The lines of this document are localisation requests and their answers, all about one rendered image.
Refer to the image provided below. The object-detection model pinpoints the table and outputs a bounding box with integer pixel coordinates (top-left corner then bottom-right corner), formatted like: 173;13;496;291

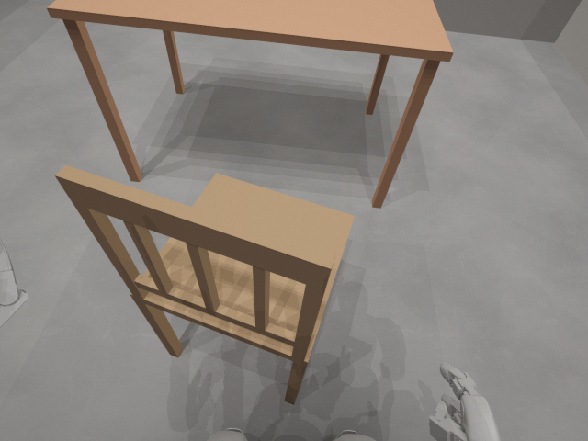
47;0;454;209

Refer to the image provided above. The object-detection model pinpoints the right robot hand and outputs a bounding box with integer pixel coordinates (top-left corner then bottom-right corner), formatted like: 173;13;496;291
429;363;501;441

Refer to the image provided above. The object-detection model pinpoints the left robot hand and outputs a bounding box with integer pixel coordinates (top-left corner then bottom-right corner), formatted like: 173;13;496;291
0;239;28;328

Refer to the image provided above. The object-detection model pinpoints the chair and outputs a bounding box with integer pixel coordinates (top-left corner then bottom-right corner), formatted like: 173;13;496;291
55;165;355;405

